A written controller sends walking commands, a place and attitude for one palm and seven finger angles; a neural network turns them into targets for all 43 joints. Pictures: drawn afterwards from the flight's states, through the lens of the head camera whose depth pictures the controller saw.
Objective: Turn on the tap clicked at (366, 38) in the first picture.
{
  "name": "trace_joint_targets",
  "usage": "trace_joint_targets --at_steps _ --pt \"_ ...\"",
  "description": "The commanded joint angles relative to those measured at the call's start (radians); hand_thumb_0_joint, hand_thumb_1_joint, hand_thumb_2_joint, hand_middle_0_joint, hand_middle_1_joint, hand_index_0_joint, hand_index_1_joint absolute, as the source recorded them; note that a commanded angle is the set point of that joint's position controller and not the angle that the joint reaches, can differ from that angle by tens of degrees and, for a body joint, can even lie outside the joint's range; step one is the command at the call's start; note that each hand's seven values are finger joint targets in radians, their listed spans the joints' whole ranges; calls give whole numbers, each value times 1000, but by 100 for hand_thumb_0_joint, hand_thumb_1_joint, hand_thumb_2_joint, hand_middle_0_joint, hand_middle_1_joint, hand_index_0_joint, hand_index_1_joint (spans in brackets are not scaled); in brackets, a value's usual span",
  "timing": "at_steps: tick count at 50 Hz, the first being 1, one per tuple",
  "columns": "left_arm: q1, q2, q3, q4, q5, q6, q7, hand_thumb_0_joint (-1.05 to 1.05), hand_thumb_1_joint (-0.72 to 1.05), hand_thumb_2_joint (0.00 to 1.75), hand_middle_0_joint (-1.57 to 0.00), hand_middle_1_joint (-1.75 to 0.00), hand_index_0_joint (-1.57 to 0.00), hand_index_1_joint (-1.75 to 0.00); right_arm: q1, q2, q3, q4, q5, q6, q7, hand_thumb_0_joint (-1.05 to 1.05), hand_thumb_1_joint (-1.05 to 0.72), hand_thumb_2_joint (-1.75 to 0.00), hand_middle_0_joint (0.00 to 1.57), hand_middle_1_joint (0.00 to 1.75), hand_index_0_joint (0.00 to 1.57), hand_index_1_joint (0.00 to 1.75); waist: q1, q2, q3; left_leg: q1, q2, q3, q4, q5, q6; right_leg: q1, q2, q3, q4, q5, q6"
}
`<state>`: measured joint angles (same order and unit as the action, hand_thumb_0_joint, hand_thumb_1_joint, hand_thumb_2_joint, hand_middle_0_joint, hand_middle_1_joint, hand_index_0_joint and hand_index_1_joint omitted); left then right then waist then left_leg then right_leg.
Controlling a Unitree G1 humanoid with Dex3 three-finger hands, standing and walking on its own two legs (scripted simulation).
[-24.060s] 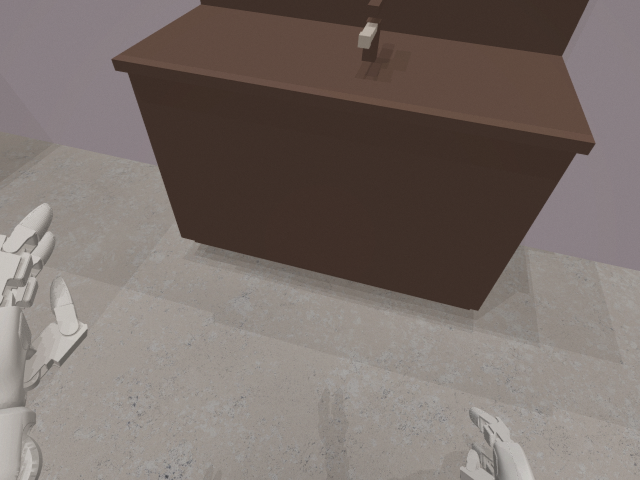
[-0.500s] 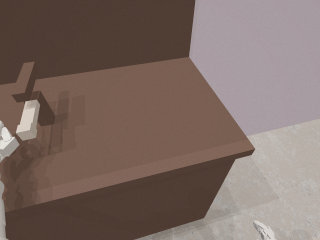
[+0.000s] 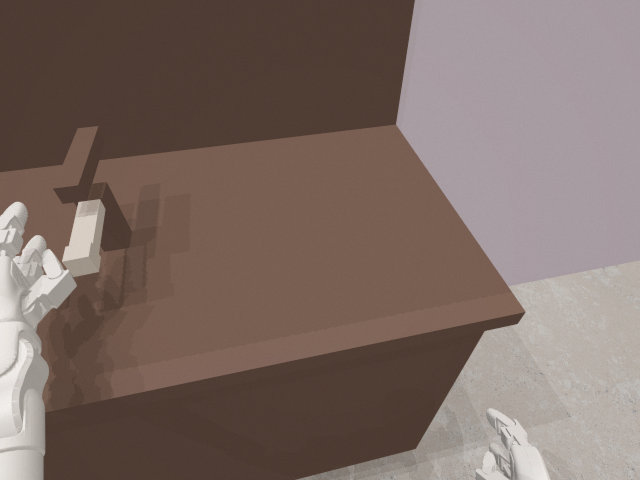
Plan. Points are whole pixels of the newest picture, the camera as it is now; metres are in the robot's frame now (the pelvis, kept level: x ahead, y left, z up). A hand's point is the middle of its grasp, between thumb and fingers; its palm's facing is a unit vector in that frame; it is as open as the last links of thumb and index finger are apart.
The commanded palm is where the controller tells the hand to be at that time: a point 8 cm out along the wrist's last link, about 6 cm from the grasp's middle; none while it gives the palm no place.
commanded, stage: push the lever round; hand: left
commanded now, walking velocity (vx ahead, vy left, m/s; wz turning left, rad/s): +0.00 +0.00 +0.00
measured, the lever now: (82, 259) +0.31 +0.32 +0.13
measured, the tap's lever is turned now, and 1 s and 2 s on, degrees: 4 24 48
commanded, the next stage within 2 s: none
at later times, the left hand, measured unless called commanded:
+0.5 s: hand (86, 277) +0.29 +0.31 +0.13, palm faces +0.54 -0.84 -0.08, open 7.6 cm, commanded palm +0.24 +0.33 +0.12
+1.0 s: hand (116, 268) +0.30 +0.28 +0.13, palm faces +0.62 -0.78 -0.05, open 7.7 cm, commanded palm +0.26 +0.30 +0.12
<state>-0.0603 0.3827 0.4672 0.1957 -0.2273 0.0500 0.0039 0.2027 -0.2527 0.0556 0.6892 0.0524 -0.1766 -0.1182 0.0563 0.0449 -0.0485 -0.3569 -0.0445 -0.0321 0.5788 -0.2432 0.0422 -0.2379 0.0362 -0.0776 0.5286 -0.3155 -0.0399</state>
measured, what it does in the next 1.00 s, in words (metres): stands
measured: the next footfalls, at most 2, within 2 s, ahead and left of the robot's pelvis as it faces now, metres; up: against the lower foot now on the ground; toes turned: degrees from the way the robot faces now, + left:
none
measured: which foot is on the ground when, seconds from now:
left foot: down 0.00-1.00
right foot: down 0.00-1.00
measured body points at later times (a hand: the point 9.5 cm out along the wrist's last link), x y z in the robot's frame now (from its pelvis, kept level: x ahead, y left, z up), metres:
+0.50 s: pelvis -0.01 -0.02 +0.00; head -0.02 -0.03 +0.45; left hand +0.25 +0.35 +0.14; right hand +0.15 -0.27 -0.10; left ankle +0.04 +0.09 -0.73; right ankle -0.02 -0.09 -0.73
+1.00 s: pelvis -0.01 -0.02 +0.00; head -0.02 -0.03 +0.45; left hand +0.26 +0.32 +0.13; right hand +0.17 -0.25 -0.10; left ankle +0.04 +0.09 -0.73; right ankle -0.02 -0.09 -0.73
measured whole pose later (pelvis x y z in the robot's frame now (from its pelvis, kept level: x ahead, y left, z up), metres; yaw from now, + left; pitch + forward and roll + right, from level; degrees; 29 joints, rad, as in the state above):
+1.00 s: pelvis -0.01 -0.02 +0.00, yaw +0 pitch +1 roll -1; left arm -0.16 0.27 0.37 0.20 -0.17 0.09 0.25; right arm 0.17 -0.26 0.05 0.71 0.04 -0.12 -0.12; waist 0.05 0.06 -0.05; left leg -0.38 -0.03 -0.05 0.61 -0.24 0.02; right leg -0.26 0.05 -0.09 0.56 -0.32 -0.06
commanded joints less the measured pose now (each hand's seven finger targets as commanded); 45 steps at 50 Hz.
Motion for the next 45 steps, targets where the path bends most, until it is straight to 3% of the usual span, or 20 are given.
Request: trace_joint_targets --at_steps 1,2,3,4,6,11,12,17,20,22,23,24,27,32,34,35,38,42,43,45 --pt "-302 283 57 -213 -3 -57 0 0 90 90 -15 -15 -15 -15 -90 -144 -56 -136 4 -43 -15 0 -90 -90 20 30 20 30 -29 51 -158 194 42 -88 -90 130 -25 -81 -12 36 -79 179 -3" --pt "-303 302 72 -222 7 -59 9 0 90 90 -15 -15 -15 -15 -95 -138 -52 -127 7 -39 -16 0 -90 -90 20 30 20 30 -22 79 -155 197 42 -93 -93 122 -29 -76 -11 38 -75 175 -6" --pt "-291 272 51 -229 8 -58 8 0 90 90 -15 -15 -15 -15 -92 -138 -57 -135 3 -39 -16 0 -90 -90 20 30 20 30 -23 71 -178 204 39 -82 -85 139 -23 -70 -12 40 -77 190 -4" --pt "-267 301 79 -215 5 -53 9 0 90 90 -15 -15 -15 -15 -85 -143 -61 -134 2 -36 -17 0 -90 -90 20 30 20 30 -17 58 -182 195 39 -76 -81 154 -22 -58 -12 40 -80 199 -4" --pt "-292 282 49 -228 3 -53 3 0 90 90 -15 -15 -15 -15 -93 -140 -56 -138 4 -36 -16 0 -90 -90 20 30 20 30 -23 67 -186 197 36 -72 -74 164 -20 -57 -14 42 -78 203 -3" --pt "-317 302 72 -150 -12 -63 2 0 90 90 -15 -15 -15 -15 -84 -149 -58 -122 9 -33 -20 0 -90 -90 20 30 20 30 -33 -9 -155 144 31 -64 -68 99 -5 -66 -15 53 -93 171 5" --pt "-340 313 73 -148 -2 -69 8 0 90 90 -15 -15 -15 -15 -90 -142 -54 -113 14 -30 -20 0 -90 -90 20 30 20 30 -36 30 -138 145 32 -65 -71 74 -6 -77 -16 56 -91 152 5" --pt "-352 314 56 -164 12 -80 9 0 90 90 -15 -15 -15 -15 -88 -140 -55 -118 12 -34 -15 0 -90 -90 20 30 20 30 -33 86 -172 152 28 -60 -57 90 -4 -68 -21 64 -82 168 2" --pt "-372 267 19 -152 0 -87 11 0 90 90 -15 -15 -15 -15 -88 -145 -60 -124 9 -39 -16 0 -90 -90 20 30 20 30 -40 46 -165 140 28 -59 -53 57 0 -81 -21 69 -93 141 4" --pt "-340 289 59 -128 -4 -89 28 0 90 90 -15 -15 -15 -15 -85 -144 -60 -114 11 -40 -15 0 -90 -90 20 30 20 30 -29 21 -163 125 28 -60 -50 54 0 -69 -22 71 -91 145 6" --pt "-375 272 37 -145 -1 -95 36 0 90 90 -15 -15 -15 -15 -89 -146 -61 -119 10 -38 -15 0 -90 -90 20 30 20 30 -37 22 -174 131 26 -57 -46 63 2 -72 -22 71 -88 157 7" --pt "-346 263 39 -145 -2 -92 44 0 90 90 -15 -15 -15 -15 -89 -144 -64 -125 8 -39 -12 0 -90 -90 20 30 20 30 -24 20 -181 124 25 -55 -44 64 0 -64 -23 73 -88 156 7" --pt "-343 288 62 -146 13 -89 78 0 90 90 -15 -15 -15 -15 -98 -142 -60 -119 8 -34 -9 0 -90 -90 20 30 20 30 -21 40 -162 111 24 -55 -44 54 1 -66 -26 76 -86 144 8" --pt "-410 230 2 -187 33 -80 124 0 90 90 -15 -15 -15 -15 -113 -137 -57 -124 3 -30 -9 0 -90 -90 20 30 20 30 -34 56 -155 122 26 -60 -49 30 2 -86 -26 75 -87 119 7" --pt "-417 188 -35 -184 33 -73 137 0 90 90 -15 -15 -15 -15 -115 -140 -59 -129 1 -27 -10 0 -90 -90 20 30 20 30 -44 9 -158 120 25 -58 -45 28 4 -92 -23 74 -90 118 11" --pt "-400 217 -3 -180 34 -71 145 0 90 90 -15 -15 -15 -15 -116 -142 -62 -127 0 -26 -9 0 -90 -90 20 30 20 30 -32 17 -172 119 25 -54 -43 40 3 -78 -25 78 -92 125 9" --pt "-411 159 -48 -218 43 -72 170 0 90 90 -15 -15 -15 -15 -123 -135 -61 -128 -2 -21 -6 0 -90 -90 20 30 20 30 -39 20 -197 145 23 -54 -40 69 2 -74 -23 71 -80 156 10" --pt "-389 190 -12 -211 59 -50 210 0 90 90 -15 -15 -15 -15 -131 -134 -61 -122 -6 -7 -5 0 -90 -90 20 30 20 30 -26 19 -182 131 23 -55 -46 75 0 -61 -23 67 -80 158 9" --pt "-426 143 -59 -231 62 -49 216 0 90 90 -15 -15 -15 -15 -138 -130 -59 -130 -5 -5 -3 0 -90 -90 20 30 20 30 -39 30 -177 140 23 -53 -43 76 0 -72 -25 68 -80 162 10" --pt "-425 145 -58 -230 66 -36 231 0 90 90 -15 -15 -15 -15 -142 -131 -58 -132 -9 1 -3 0 -90 -90 20 30 20 30 -38 25 -176 134 24 -51 -44 81 -1 -67 -25 67 -82 163 9"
